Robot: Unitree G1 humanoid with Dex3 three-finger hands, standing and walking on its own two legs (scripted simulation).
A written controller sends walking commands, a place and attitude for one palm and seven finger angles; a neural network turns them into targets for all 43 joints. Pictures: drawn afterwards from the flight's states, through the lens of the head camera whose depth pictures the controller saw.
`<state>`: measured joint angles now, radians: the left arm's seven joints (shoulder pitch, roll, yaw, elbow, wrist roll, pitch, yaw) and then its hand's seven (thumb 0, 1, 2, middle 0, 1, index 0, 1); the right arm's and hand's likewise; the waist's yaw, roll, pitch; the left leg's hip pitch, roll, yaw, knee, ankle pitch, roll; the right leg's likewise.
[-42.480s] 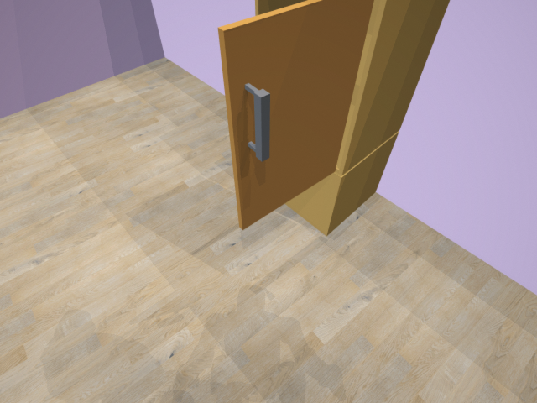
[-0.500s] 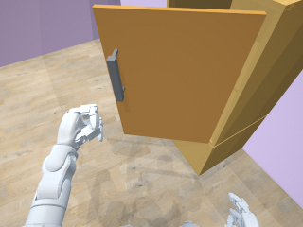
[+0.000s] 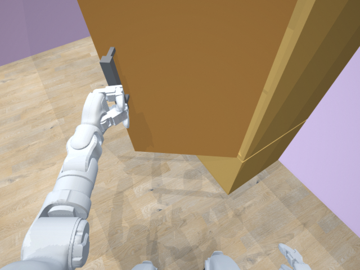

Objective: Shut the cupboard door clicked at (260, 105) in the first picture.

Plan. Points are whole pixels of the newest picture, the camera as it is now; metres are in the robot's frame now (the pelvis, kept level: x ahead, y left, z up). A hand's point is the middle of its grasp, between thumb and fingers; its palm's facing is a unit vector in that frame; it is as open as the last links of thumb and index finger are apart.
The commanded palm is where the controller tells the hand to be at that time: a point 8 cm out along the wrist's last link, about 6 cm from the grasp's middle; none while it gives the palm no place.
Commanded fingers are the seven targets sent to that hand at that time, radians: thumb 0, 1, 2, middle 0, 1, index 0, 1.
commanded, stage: bring the fist close to the handle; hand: left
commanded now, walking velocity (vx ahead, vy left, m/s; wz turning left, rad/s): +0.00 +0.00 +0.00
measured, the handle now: (118, 82) +0.54 +0.16 +0.09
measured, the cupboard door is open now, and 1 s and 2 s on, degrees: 52 46 37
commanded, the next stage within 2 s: push the door shut along its arc in 0.38 s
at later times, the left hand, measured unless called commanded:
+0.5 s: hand (118, 109) +0.44 +0.14 +0.11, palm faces -0.12 -0.99 -0.01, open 3.1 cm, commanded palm +0.42 +0.19 +0.10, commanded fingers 0.00 0.90 0.90 -1.30 -1.50 -1.30 -1.50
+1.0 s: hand (131, 91) +0.50 +0.12 +0.10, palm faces -0.22 -0.97 -0.02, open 3.1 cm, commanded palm +0.49 +0.17 +0.10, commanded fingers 0.00 0.90 0.90 -1.30 -1.50 -1.30 -1.50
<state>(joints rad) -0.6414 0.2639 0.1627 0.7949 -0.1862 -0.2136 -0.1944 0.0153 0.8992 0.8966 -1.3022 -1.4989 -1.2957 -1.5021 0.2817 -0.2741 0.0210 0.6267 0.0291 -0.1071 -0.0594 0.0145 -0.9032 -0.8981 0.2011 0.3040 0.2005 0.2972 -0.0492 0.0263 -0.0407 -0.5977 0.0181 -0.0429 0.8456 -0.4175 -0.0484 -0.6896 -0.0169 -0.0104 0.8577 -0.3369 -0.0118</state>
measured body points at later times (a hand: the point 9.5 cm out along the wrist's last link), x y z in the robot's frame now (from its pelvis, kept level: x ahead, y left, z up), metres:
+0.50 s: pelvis -0.01 +0.02 +0.00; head +0.05 +0.01 +0.44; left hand +0.44 +0.19 +0.11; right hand +0.07 -0.25 -0.12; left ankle +0.00 +0.16 -0.70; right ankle +0.05 -0.11 -0.70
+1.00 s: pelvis +0.00 +0.02 -0.02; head +0.10 +0.01 +0.42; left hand +0.50 +0.17 +0.11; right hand +0.02 -0.25 -0.14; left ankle +0.00 +0.16 -0.70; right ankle +0.05 -0.11 -0.70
